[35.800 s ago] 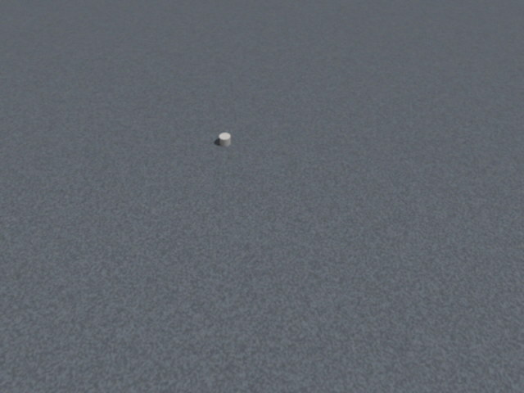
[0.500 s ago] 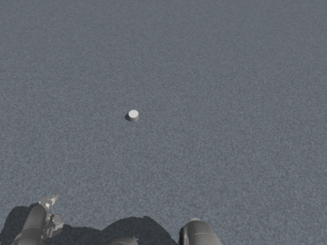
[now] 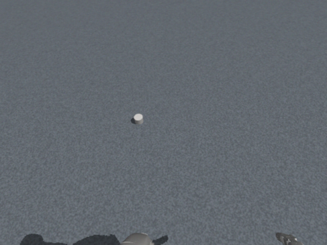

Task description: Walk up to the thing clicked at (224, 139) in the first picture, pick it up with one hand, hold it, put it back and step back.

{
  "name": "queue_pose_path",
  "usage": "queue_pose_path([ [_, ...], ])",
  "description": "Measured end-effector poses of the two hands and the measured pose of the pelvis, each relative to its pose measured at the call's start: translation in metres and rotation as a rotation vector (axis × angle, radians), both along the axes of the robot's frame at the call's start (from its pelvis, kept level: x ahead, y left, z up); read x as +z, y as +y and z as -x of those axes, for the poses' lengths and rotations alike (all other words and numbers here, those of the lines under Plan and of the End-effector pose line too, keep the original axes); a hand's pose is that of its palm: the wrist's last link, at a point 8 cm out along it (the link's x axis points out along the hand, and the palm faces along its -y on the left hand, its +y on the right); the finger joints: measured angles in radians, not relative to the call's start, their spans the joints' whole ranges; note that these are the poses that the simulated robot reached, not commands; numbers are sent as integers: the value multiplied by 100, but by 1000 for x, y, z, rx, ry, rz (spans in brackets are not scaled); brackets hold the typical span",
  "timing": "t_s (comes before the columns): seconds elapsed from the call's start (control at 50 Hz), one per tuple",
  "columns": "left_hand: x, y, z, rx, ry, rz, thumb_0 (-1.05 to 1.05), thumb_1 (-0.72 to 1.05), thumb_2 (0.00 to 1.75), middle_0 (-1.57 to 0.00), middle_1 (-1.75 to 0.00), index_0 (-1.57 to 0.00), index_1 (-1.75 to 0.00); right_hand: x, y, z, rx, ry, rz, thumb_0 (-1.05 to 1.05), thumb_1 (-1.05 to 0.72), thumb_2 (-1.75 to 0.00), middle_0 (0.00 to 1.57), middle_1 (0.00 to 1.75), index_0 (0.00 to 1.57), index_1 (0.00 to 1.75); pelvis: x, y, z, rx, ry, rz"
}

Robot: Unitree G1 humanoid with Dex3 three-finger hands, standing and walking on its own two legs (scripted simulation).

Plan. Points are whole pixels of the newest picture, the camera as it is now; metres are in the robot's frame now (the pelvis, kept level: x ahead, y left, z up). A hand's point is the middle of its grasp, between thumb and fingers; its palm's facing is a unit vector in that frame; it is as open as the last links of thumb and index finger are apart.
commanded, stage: step back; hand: left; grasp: from above
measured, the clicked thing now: (138, 119) +1.06 +0.28 -0.74
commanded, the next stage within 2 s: stand in 1.00 s
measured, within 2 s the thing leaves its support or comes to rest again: neither
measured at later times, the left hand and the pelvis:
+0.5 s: hand out of the picture +0.03 +0.26 -0.13, palm faces +0.08 -0.92 -0.37, open 7.3 cm; pelvis -0.02 +0.00 +0.01, yaw +3 degrees
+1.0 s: hand out of the picture +0.11 +0.29 -0.14, palm faces +0.07 -0.93 -0.36, open 7.3 cm; pelvis +0.02 +0.02 +0.01, yaw +3 degrees
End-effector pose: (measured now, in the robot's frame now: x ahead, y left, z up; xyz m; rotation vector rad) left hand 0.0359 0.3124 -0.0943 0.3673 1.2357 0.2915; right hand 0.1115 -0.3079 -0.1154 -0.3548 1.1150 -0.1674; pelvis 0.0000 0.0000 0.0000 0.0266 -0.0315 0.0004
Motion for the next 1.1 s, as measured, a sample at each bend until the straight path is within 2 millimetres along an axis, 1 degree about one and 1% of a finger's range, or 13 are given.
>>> queue_pose_path([
  [0.1, -3, 16, 11, 14, -63, -5, 1, 90, 89, -21, -30, -21, -30, -8, 8, 39, 32, 84, 17, 1, -90, -90, 20, 30, 20, 30, -5, 8, 18, 54, 4, 19],
  [0.14, -7, 22, 14, 23, -75, 1, 1, 90, 89, -21, -30, -21, -30, -7, 16, 53, 32, 104, 15, 1, -90, -90, 20, 30, 20, 30, -5, 10, 26, 49, -17, -20],
  [0.18, -8, 21, 18, 31, -72, 17, 1, 91, 89, -21, -30, -21, -30, -3, 23, 64, 29, 100, 2, 1, -90, -90, 20, 30, 20, 30, -2, 11, 29, 39, -20, -23],
  [0.24, -8, 17, 21, 23, -58, 45, 1, 91, 89, -21, -30, -21, -30, 4, 25, 74, 15, 92, -10, 1, -90, -90, 20, 30, 20, 30, 4, 10, 30, 44, -19, 3],
  [0.32, -8, 11, 20, 6, -53, 53, 1, 91, 89, -21, -30, -21, -30, 7, 18, 75, -1, 65, -17, 1, -90, -90, 21, 30, 20, 30, 4, 3, 31, 28, -15, 4],
  [0.44, -6, -6, 19, 18, -80, 47, 1, 91, 89, -21, -30, -21, -30, 2, 1, 62, -5, 78, -5, 1, -90, -90, 20, 30, 20, 30, 4, -6, 26, 44, -19, 38],
  [0.54, -2, -6, 19, 41, -77, 56, 1, 91, 89, -21, -30, -21, -30, 9, 0, 43, 25, 74, 11, 1, -90, -90, 20, 30, 20, 30, 9, 0, 17, 58, -14, 25],
  [0.62, -9, 7, 10, 51, -64, 65, 1, 90, 89, -21, -30, -21, -30, 9, 8, 30, 39, 74, 31, 1, -90, -90, 20, 30, 20, 30, 4, 12, 8, 76, -11, 27],
  [0.68, -17, 17, -2, 57, -56, 73, 1, 90, 89, -21, -30, -21, -30, 8, 20, 24, 31, 74, 39, 1, -90, -90, 20, 30, 20, 30, 1, 20, 2, 66, -15, 6],
  [0.76, -20, 23, -19, 48, -48, 83, 1, 91, 89, -21, -30, -21, -30, 10, 35, 13, 31, 74, 19, 1, -90, -90, 20, 30, 20, 30, 3, 22, -7, 59, -3, 23],
  [0.88, -16, 22, -41, 32, -60, 79, 1, 91, 89, -21, -30, -20, -30, 12, 47, -16, 35, 37, -10, 1, -90, -90, 20, 30, 20, 30, 7, 22, -18, 55, 5, 32],
  [0.98, -9, 19, -56, 24, -81, 69, 0, 91, 89, -21, -30, -21, -30, 12, 48, -37, 37, 0, -24, 1, -90, -90, 20, 30, 20, 30, 9, 21, -20, 55, 4, 28],
  [1.1, -1, 10, -60, 9, -84, 71, 0, 91, 89, -21, -30, -20, -30, 15, 45, -46, 41, -20, -40, 1, -90, -90, 20, 30, 20, 30, 14, 17, -21, 55, -6, 27],
])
